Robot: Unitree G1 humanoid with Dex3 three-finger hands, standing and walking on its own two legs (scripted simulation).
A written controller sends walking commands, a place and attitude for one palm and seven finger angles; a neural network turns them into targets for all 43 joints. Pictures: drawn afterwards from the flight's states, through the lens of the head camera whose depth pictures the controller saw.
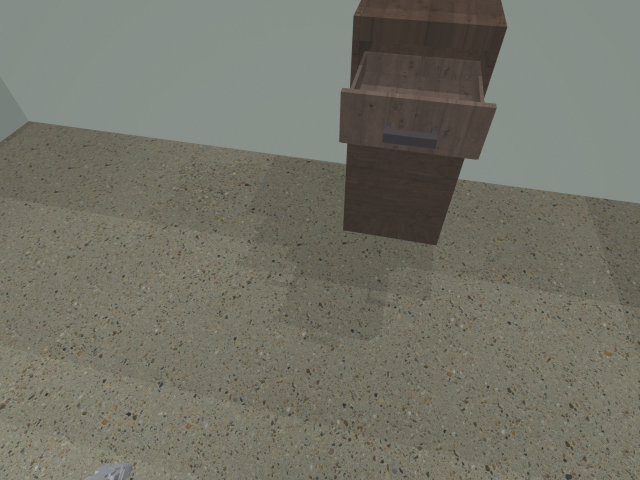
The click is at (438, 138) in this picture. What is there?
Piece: drawer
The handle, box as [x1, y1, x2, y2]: [382, 122, 437, 148]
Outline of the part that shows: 384,128 382,140 383,142 432,148 435,147 437,139 435,127 432,127 430,133 422,133 390,129 390,122 387,122 387,125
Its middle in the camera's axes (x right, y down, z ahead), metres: +0.21 -0.25 +0.92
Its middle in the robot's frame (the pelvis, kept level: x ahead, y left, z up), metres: +0.86 -0.17 -0.04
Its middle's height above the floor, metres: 0.73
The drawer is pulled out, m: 0.30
